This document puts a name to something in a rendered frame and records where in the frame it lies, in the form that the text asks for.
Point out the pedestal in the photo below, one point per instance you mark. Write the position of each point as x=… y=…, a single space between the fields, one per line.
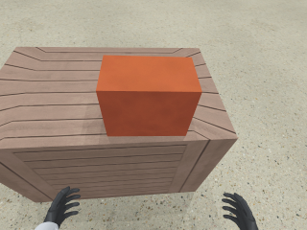
x=53 y=135

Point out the left robot hand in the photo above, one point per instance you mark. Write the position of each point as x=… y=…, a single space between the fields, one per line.
x=56 y=212

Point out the right robot hand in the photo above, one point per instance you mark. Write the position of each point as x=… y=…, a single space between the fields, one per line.
x=245 y=219

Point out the carton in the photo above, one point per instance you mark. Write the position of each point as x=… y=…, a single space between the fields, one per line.
x=147 y=96

